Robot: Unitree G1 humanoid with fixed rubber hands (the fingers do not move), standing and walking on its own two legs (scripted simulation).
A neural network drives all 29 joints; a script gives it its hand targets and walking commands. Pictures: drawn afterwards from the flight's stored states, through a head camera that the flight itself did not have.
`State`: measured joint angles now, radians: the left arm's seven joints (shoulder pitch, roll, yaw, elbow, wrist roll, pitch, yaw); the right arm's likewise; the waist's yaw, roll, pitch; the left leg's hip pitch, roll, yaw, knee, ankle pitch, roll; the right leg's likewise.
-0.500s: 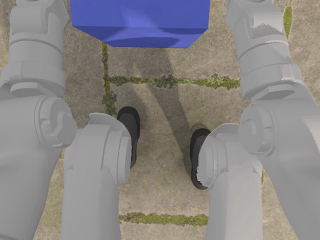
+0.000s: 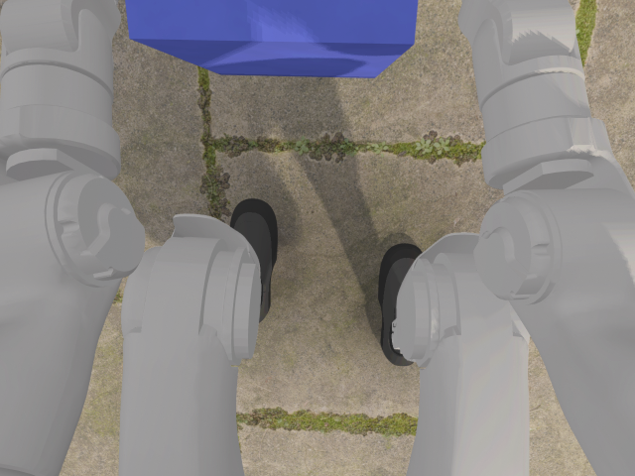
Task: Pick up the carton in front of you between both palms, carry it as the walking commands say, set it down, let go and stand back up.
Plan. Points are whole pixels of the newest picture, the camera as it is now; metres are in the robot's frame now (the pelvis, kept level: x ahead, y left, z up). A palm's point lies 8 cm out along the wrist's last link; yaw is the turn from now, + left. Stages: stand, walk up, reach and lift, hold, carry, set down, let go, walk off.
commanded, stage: set down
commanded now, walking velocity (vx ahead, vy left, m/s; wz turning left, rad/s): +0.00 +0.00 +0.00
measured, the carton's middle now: out of the picture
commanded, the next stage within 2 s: let go in 1.30 s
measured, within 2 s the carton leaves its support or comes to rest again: neither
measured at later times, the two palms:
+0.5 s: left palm out of the picture +0.54 +0.28 -0.10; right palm out of the picture +0.60 -0.09 -0.10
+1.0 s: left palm out of the picture +0.54 +0.29 +0.05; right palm out of the picture +0.60 -0.10 +0.05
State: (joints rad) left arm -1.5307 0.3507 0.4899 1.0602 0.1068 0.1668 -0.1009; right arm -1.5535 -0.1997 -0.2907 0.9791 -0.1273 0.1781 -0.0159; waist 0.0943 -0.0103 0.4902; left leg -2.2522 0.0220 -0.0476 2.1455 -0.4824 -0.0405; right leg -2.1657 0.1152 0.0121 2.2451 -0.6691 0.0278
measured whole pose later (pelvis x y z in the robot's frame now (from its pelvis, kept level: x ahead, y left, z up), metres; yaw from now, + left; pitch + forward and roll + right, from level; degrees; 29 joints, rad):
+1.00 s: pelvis +0.02 +0.01 +0.15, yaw +1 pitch +48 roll -2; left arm -1.25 0.34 0.33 0.84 -0.07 0.22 0.03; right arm -1.32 -0.31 -0.18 0.86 0.07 0.25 -0.10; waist 0.08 -0.03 0.01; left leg -2.03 0.00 -0.04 1.60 -0.40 -0.01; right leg -1.94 0.06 0.03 1.67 -0.56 0.03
